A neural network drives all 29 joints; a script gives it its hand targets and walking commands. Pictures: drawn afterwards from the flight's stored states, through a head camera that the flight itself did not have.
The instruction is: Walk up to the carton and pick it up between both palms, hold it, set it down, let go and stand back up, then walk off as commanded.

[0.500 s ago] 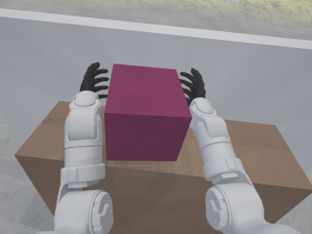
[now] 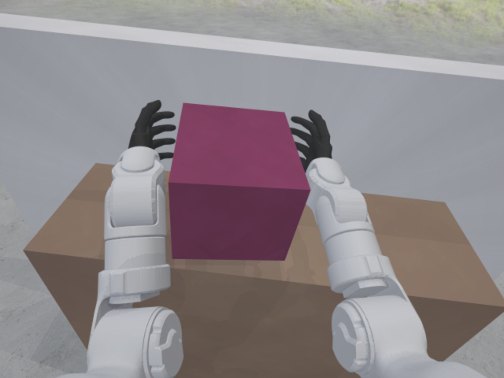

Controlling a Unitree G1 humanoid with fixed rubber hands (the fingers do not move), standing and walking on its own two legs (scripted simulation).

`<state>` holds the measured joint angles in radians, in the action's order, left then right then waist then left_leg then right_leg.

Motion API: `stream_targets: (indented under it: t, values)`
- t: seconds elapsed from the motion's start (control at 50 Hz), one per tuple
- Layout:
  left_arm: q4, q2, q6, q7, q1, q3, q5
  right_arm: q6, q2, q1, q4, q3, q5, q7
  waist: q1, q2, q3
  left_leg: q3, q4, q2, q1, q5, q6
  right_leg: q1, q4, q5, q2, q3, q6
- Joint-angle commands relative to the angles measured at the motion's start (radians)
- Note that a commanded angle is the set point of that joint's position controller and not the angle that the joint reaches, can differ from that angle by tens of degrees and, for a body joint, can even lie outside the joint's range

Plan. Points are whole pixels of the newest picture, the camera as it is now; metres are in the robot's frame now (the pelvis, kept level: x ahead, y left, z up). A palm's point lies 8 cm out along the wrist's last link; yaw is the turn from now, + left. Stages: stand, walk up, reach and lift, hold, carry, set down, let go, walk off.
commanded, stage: hold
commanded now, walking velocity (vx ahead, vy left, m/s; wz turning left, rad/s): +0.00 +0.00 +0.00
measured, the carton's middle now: (232, 179) +0.37 +0.01 +0.18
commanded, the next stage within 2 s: none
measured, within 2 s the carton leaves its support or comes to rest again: neither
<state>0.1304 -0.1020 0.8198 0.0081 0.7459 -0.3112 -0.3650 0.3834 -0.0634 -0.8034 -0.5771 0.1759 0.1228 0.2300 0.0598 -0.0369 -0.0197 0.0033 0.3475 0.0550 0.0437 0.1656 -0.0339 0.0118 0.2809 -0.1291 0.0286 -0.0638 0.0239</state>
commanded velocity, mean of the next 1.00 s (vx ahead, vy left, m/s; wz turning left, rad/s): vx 0.00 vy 0.00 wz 0.00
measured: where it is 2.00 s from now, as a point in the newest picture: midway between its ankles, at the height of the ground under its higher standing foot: outside the picture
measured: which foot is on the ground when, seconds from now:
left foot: down 0.00-1.00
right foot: down 0.00-1.00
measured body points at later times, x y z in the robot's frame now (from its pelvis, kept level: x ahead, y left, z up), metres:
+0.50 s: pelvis +0.00 +0.00 +0.00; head -0.05 +0.02 +0.45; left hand +0.38 +0.14 +0.23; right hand +0.39 -0.12 +0.21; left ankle +0.03 +0.14 -0.75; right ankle +0.03 -0.13 -0.75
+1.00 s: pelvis +0.00 +0.00 +0.00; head -0.05 +0.02 +0.45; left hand +0.38 +0.14 +0.23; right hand +0.39 -0.12 +0.21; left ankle +0.03 +0.14 -0.75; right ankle +0.03 -0.13 -0.75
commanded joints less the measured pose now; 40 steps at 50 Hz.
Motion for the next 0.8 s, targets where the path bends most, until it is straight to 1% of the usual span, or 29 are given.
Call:
stream_targets:
  t: [0.0, 0.78]
  values:
    - [-0.03, -0.483, -0.046, -0.142, 0.721, 0.475, 0.142, -0.029, -0.51, -0.902, 0.289, -0.493, 0.184, -0.071, 0.031, 0.065, 0.38, -0.059, -0.044, -0.113, -0.007, -0.152, 0.012, -0.221, 0.013, 0.081, -0.104, -0.042, 0.038]
    - [-0.039, -0.482, -0.043, -0.145, 0.717, 0.474, 0.142, -0.023, -0.51, -0.895, 0.294, -0.499, 0.191, -0.067, 0.033, 0.066, 0.383, -0.058, -0.04, -0.114, -0.013, -0.17, 0.01, -0.228, 0.015, 0.101, -0.106, -0.042, 0.039]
